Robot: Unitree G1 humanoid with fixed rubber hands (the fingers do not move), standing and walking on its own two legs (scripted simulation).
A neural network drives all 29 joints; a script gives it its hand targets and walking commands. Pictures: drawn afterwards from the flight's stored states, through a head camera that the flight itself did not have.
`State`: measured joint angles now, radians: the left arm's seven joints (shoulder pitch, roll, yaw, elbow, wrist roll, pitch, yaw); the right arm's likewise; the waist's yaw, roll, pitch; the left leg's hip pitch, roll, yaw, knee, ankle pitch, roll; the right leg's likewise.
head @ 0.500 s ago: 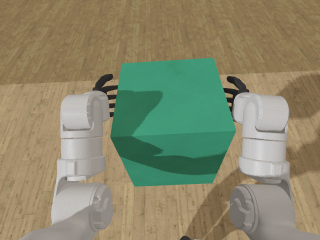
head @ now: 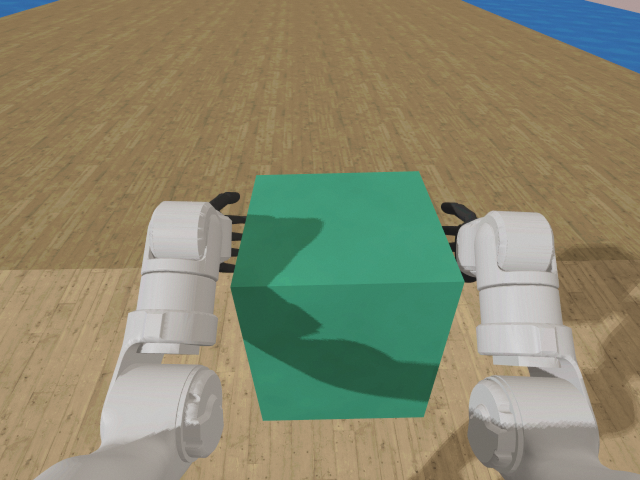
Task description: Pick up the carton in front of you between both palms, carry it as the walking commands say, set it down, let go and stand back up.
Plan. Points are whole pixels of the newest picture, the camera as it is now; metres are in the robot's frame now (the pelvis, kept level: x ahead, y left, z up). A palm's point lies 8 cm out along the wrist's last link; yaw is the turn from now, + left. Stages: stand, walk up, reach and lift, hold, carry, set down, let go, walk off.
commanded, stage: carry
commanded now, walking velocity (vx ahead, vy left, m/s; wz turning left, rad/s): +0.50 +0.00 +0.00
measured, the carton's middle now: (340, 296) +0.35 +0.00 +0.11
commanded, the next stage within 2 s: none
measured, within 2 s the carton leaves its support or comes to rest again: neither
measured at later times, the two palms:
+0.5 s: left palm (250, 147) +0.62 +0.16 +0.18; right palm (421, 152) +0.63 -0.14 +0.18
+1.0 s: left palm (276, 68) +0.96 +0.15 +0.23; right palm (404, 80) +0.93 -0.14 +0.22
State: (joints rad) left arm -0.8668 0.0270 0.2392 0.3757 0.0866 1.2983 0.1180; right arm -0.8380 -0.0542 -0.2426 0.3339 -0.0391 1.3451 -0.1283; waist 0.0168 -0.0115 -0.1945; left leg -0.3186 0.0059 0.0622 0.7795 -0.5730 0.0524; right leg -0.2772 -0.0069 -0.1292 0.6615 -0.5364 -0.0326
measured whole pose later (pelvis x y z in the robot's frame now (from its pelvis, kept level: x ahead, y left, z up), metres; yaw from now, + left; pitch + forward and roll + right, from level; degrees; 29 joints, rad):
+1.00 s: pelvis +0.57 +0.03 +0.07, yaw -1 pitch +3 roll +1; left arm -0.86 0.04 0.29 0.20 0.07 1.32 0.12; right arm -0.84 -0.01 -0.21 0.19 -0.05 1.33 -0.14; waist -0.08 -0.01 -0.01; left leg -0.50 -0.02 0.15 0.65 -0.31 0.09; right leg -0.49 0.00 0.01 1.34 -0.44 -0.05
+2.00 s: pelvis +1.16 +0.02 +0.14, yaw -2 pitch +5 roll +0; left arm -0.87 0.02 0.29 0.09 0.08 1.33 0.13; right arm -0.84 -0.01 -0.23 0.10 -0.03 1.33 -0.16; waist -0.07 -0.02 0.01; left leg -0.39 -0.01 0.14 0.54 -0.33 0.09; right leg -0.69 -0.04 -0.02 1.15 -0.39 -0.04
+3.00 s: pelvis +1.80 +0.01 +0.16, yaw -2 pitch +4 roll -1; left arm -0.17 -0.14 0.11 -0.32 0.13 1.20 0.09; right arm -0.16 0.13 -0.10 -0.31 -0.11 1.20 -0.09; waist -0.01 -0.01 -0.15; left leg -0.06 0.03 0.18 0.24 -0.24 0.04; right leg -0.62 -0.11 -0.12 0.67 -0.11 0.03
